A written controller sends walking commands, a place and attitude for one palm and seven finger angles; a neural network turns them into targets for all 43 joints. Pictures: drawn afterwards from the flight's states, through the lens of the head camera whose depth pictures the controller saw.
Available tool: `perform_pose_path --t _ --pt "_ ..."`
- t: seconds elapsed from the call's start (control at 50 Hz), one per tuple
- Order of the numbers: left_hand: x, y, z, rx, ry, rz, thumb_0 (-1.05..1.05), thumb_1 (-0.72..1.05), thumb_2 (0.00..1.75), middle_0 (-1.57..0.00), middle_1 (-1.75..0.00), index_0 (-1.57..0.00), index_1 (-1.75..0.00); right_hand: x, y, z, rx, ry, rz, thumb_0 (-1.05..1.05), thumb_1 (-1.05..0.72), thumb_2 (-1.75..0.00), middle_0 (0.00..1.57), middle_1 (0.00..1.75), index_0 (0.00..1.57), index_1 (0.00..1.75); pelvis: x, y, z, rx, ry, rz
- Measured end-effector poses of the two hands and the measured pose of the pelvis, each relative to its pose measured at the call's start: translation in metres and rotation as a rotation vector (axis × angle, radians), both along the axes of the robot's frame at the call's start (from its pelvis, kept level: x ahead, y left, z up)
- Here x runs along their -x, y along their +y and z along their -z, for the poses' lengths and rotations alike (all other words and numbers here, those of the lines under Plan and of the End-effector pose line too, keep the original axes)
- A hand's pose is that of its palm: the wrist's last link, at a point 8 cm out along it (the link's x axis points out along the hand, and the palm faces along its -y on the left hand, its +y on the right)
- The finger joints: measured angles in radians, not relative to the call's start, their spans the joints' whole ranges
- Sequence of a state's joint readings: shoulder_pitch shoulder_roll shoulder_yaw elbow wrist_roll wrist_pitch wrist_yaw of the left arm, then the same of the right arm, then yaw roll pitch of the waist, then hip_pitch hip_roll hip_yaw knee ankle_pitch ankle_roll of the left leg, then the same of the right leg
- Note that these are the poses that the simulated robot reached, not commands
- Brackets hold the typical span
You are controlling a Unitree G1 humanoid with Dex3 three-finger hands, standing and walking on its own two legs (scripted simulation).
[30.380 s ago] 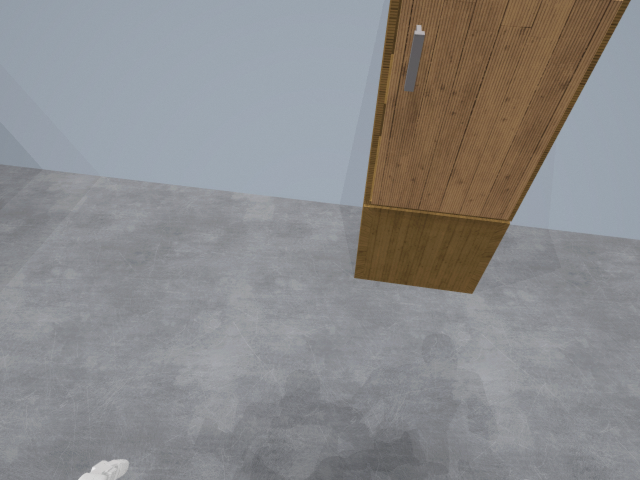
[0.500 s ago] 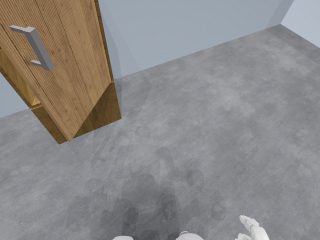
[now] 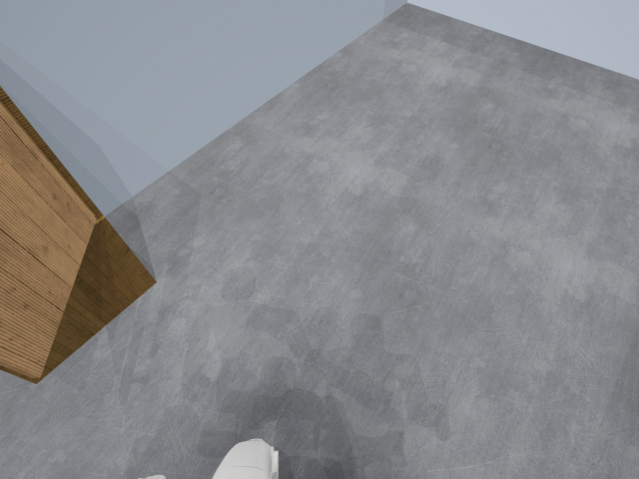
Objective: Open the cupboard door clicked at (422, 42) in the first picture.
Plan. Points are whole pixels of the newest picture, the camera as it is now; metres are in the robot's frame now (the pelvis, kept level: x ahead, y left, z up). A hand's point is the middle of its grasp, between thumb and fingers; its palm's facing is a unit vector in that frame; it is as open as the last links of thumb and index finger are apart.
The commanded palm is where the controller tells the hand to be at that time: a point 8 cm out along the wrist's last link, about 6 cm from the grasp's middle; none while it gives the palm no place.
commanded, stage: walk to a spot facing it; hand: left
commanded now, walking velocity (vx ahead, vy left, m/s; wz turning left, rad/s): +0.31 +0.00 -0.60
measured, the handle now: out of the picture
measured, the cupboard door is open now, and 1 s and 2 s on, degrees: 42 42 42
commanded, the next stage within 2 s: turn to face it in 1.42 s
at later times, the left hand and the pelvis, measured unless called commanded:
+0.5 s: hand (215, 354) +0.30 +0.20 -0.16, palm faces -0.28 -0.94 -0.19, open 7.4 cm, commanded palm none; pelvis +0.15 +0.03 +0.00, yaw -18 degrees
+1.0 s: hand (320, 262) +0.48 +0.03 -0.15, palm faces -0.41 -0.88 -0.26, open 7.1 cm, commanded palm none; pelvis +0.35 -0.13 +0.00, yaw -27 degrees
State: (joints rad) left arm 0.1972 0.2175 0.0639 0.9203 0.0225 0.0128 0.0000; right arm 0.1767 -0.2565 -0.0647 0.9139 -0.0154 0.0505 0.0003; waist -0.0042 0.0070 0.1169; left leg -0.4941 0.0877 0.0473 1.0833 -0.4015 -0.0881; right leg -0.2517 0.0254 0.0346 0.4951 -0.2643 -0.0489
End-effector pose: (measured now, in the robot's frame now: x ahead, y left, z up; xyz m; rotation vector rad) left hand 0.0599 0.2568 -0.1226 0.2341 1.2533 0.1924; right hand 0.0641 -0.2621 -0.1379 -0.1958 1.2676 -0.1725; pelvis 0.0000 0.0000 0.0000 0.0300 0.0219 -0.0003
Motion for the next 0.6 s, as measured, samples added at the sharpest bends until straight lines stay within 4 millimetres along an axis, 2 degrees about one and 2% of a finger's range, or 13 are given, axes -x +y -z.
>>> perform_pose_path --t 0.1,0.18,0.24,0.28,0.36,0.44,0.52,0.6 --pt "-0.006 -0.005 0.003 0.044 0.043 0.028 0.0 0.91 0.9 -0.2 -0.3 -0.2 -0.3 -0.031 0.008 -0.011 -0.007 -0.083 0.029 0.01 -0.9 -0.9 0.2 0.3 0.2 0.29 -0.02 0.006 -0.004 0.007 0.003 0.056" --pt "-0.016 0.003 0.011 0.071 0.075 0.031 0.0 0.91 0.9 -0.2 -0.3 -0.2 -0.3 -0.064 0.022 -0.019 0.001 -0.145 0.036 0.01 -0.9 -0.9 0.2 0.3 0.2 0.29 -0.042 0.018 -0.002 0.016 0.004 0.098" --pt "-0.032 0.017 0.024 0.087 0.101 0.039 0.0 0.9 0.9 -0.2 -0.3 -0.2 -0.3 -0.088 0.033 -0.02 0.026 -0.203 0.045 0.0 -0.9 -0.9 0.2 0.3 0.2 0.29 -0.065 0.031 0.006 0.032 0.009 0.134" --pt "-0.051 0.025 0.032 0.091 0.12 0.062 0.0 0.91 0.9 -0.2 -0.3 -0.2 -0.3 -0.094 0.039 -0.018 0.05 -0.23 0.061 0.0 -0.9 -0.9 0.2 0.3 0.2 0.29 -0.078 0.039 0.012 0.045 0.008 0.159" --pt "-0.114 0.029 0.027 0.092 0.092 0.153 0.0 0.91 0.9 -0.2 -0.3 -0.2 -0.3 -0.075 0.049 -0.023 0.053 -0.167 0.134 0.0 -0.9 -0.9 0.2 0.3 0.2 0.3 -0.105 0.04 0.003 0.048 0.002 0.217" --pt "-0.193 0.015 0.017 0.098 0.012 0.243 0.01 0.91 0.9 -0.19 -0.3 -0.2 -0.3 -0.038 0.061 -0.022 0.032 -0.028 0.233 0.0 -0.9 -0.9 0.2 0.3 0.2 0.3 -0.132 0.035 -0.004 0.052 0.008 0.267" --pt "-0.271 -0.02 0.011 0.106 -0.052 0.35 0.0 0.91 0.9 -0.19 -0.3 -0.19 -0.3 0.002 0.073 -0.016 -0.008 0.12 0.349 0.0 -0.9 -0.9 0.2 0.3 0.2 0.29 -0.162 0.024 -0.002 0.048 0.01 0.321" --pt "-0.347 -0.074 0.01 0.116 -0.102 0.471 0.0 0.91 0.9 -0.19 -0.3 -0.19 -0.3 0.032 0.083 -0.009 -0.06 0.259 0.46 0.0 -0.9 -0.9 0.2 0.3 0.2 0.29 -0.194 0.004 0.005 0.036 0.006 0.368"
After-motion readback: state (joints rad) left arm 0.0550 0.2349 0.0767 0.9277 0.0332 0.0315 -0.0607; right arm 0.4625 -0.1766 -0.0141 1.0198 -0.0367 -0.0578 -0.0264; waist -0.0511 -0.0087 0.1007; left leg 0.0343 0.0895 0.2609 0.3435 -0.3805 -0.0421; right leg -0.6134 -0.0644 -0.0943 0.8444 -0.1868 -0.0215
